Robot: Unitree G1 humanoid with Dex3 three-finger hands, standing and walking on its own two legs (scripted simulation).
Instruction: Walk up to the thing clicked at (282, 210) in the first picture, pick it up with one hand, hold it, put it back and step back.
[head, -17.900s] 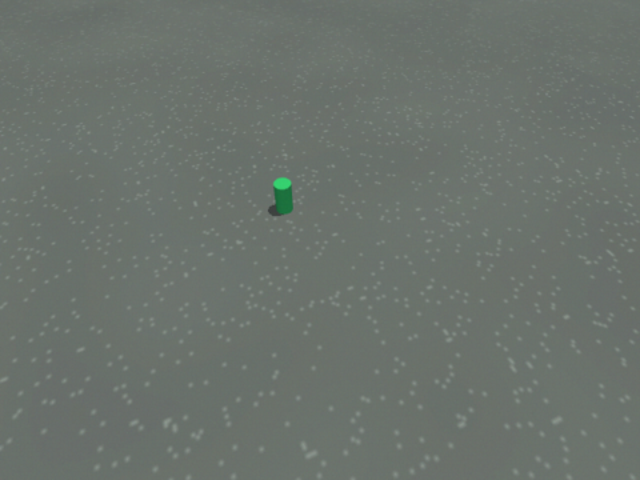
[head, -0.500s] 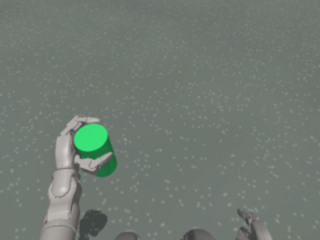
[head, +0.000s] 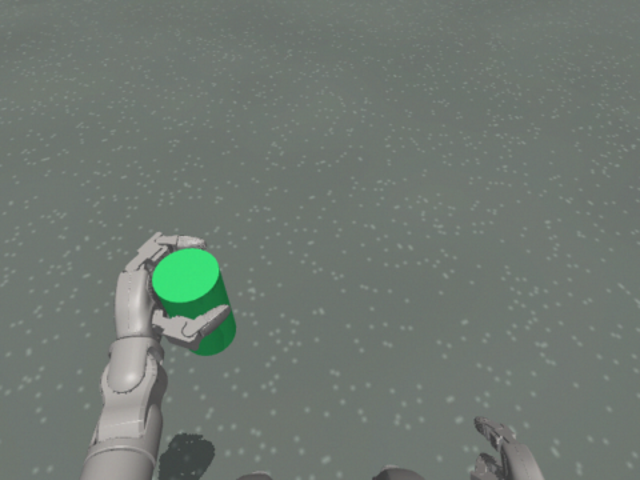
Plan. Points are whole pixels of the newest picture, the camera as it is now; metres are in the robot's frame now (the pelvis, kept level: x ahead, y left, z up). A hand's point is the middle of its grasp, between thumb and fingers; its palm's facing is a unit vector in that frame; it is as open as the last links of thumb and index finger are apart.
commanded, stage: hold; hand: left
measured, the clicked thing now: (199, 305) +0.33 +0.17 +0.02
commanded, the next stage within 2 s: crouch in 1.98 s
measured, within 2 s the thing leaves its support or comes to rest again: neither
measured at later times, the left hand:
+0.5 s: hand (190, 288) +0.33 +0.17 +0.06, palm faces +0.12 -0.99 +0.01, open 10.6 cm
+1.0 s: hand (189, 291) +0.33 +0.17 +0.05, palm faces +0.12 -0.99 +0.01, open 10.5 cm
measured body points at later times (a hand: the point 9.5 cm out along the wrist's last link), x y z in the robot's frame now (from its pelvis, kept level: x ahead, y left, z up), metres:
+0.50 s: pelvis +0.00 +0.00 +0.00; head +0.04 +0.01 +0.45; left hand +0.32 +0.22 +0.06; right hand +0.13 -0.24 -0.10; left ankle +0.01 +0.13 -0.70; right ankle +0.02 -0.13 -0.70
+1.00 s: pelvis +0.00 +0.01 +0.00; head +0.04 +0.01 +0.45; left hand +0.32 +0.22 +0.05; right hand +0.13 -0.24 -0.11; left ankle +0.01 +0.13 -0.70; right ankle +0.02 -0.13 -0.70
